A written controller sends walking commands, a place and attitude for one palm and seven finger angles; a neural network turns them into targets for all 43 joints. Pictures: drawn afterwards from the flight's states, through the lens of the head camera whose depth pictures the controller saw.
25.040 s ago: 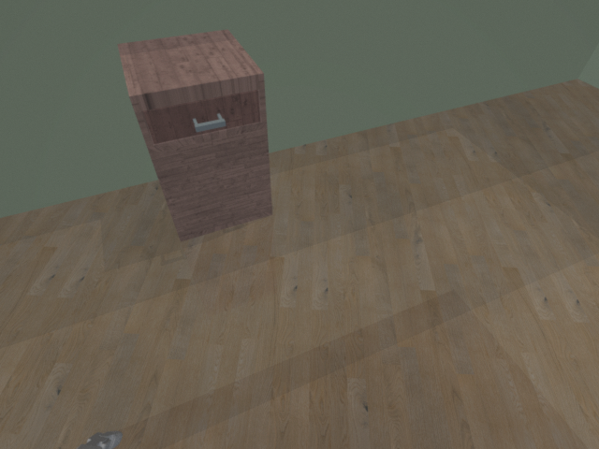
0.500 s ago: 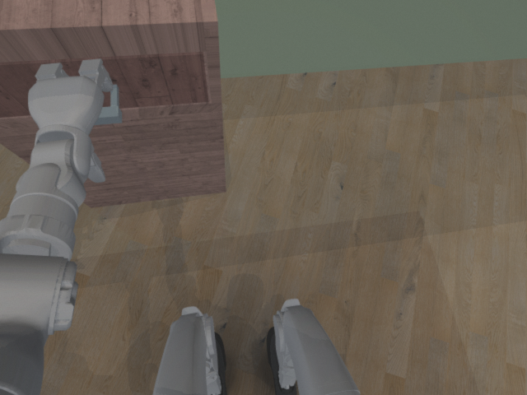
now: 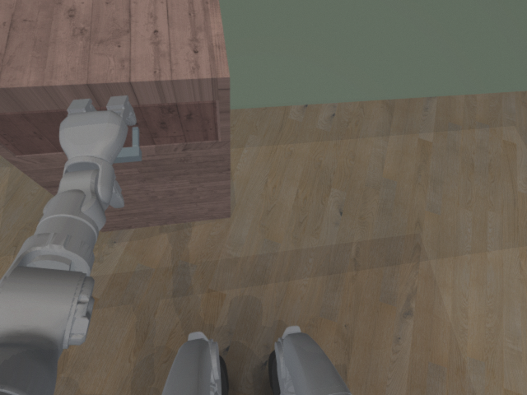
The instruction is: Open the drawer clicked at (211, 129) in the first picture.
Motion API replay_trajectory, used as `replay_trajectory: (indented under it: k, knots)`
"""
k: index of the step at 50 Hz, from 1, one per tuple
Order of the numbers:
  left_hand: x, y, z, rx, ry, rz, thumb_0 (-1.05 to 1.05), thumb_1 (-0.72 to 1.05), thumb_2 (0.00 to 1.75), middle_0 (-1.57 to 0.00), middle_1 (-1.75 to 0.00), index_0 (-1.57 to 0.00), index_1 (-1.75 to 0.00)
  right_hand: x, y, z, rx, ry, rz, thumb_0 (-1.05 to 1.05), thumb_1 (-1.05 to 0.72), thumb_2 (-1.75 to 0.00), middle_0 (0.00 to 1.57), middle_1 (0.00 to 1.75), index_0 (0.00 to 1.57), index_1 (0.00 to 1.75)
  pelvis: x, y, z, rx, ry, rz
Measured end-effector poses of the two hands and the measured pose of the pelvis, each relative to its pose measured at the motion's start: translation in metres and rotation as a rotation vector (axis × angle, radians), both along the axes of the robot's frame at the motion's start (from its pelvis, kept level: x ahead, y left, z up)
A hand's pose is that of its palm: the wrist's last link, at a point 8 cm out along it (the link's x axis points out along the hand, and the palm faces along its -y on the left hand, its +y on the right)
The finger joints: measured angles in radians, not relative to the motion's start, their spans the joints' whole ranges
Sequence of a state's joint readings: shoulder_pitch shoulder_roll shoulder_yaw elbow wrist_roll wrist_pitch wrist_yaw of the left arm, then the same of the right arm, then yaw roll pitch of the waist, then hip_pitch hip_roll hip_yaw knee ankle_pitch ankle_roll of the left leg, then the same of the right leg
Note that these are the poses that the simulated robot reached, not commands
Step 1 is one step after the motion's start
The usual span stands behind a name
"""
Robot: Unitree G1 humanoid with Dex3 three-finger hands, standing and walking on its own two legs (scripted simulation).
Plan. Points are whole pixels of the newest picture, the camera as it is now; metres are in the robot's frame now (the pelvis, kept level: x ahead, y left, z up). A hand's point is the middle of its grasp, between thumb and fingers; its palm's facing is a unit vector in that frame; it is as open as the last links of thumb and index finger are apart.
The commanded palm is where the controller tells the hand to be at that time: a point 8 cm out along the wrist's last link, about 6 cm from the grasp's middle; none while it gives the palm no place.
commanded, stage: re-aim the fingers above the handle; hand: left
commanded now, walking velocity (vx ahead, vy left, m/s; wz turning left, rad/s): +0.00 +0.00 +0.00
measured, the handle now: (111, 145) +0.55 +0.23 -0.09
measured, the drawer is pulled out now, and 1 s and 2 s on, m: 0.00 0.00 0.00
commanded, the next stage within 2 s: none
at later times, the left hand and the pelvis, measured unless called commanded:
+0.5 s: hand (112, 151) +0.50 +0.21 -0.04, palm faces -0.06 -0.06 -1.00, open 13.8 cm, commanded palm +0.49 +0.20 +0.01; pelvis -0.01 +0.00 -0.01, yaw +0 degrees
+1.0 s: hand (110, 148) +0.51 +0.21 -0.03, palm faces -0.04 -0.05 -1.00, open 13.8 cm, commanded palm +0.49 +0.21 +0.01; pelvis -0.01 +0.00 -0.01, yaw +0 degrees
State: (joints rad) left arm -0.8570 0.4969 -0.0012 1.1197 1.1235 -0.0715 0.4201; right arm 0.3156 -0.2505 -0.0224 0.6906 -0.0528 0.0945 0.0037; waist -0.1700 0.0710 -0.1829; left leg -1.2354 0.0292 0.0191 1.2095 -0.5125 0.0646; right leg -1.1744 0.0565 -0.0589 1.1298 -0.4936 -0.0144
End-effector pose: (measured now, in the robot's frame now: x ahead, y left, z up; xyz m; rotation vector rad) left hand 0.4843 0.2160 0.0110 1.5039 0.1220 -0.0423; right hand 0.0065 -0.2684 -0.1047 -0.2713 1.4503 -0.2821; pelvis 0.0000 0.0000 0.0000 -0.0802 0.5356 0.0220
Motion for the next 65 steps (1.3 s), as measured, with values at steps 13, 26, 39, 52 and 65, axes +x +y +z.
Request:
replay_trajectory:
  k: [13,26,39,52,65]
  knots:
    - [-0.010,0.016,-0.001,0.048,-0.060,0.062,0.00,-0.49,0.30,-0.32,-1.20,-0.32,-1.20,-0.013,0.010,-0.013,0.041,0.032,-0.007,0.00,-0.91,-0.90,0.20,0.30,0.20,0.30,-0.008,0.003,-0.007,-0.001,0.002,-0.001]
    - [0.001,-0.006,0.007,0.008,-0.049,0.004,0.00,-0.49,0.30,-0.32,-1.20,-0.32,-1.20,-0.021,0.003,-0.008,0.003,-0.007,-0.013,0.00,-0.91,-0.90,0.20,0.30,0.20,0.30,-0.014,0.000,-0.009,-0.003,-0.002,0.000]
    - [-0.013,0.016,-0.007,0.056,-0.010,0.071,0.00,-0.49,0.30,-0.32,-1.21,-0.32,-1.20,-0.030,0.003,-0.016,0.031,0.030,-0.017,0.00,-0.91,-0.90,0.20,0.30,0.20,0.30,-0.017,-0.003,-0.012,0.006,0.007,-0.007]
    - [0.003,-0.005,0.009,0.018,-0.072,0.025,0.00,-0.49,0.30,-0.33,-1.21,-0.33,-1.22,-0.013,-0.003,-0.011,0.005,-0.011,0.003,0.00,-0.91,-0.90,0.20,0.30,0.20,0.30,-0.012,-0.005,-0.010,0.000,0.008,0.001]
    - [-0.010,0.027,-0.010,0.048,0.029,0.070,0.00,-0.49,0.30,-0.32,-1.21,-0.32,-1.21,-0.020,-0.001,-0.017,0.014,0.012,-0.002,0.00,-0.91,-0.90,0.20,0.30,0.20,0.30,-0.015,-0.006,-0.015,0.005,0.015,-0.008]
